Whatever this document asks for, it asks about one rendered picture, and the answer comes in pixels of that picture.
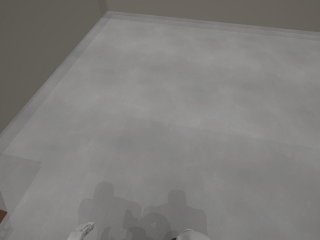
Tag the robot left hand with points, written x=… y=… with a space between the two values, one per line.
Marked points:
x=81 y=231

